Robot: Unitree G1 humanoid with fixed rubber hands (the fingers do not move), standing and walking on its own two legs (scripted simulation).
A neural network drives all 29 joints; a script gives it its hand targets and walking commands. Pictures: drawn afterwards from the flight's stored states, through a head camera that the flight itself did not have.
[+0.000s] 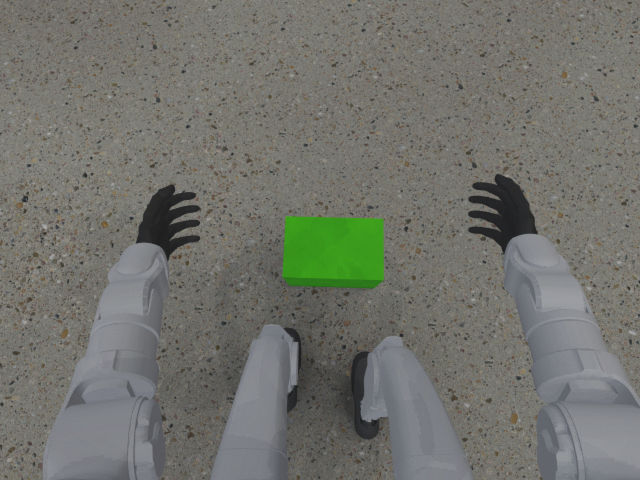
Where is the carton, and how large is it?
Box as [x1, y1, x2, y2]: [282, 216, 383, 287]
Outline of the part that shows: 286,216 282,276 290,285 374,287 383,280 382,219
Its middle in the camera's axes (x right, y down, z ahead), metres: +0.04 +0.05 +0.97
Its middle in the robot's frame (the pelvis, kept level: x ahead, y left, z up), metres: +0.45 +0.01 -0.57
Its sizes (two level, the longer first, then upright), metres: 0.229 0.144 0.185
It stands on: the floor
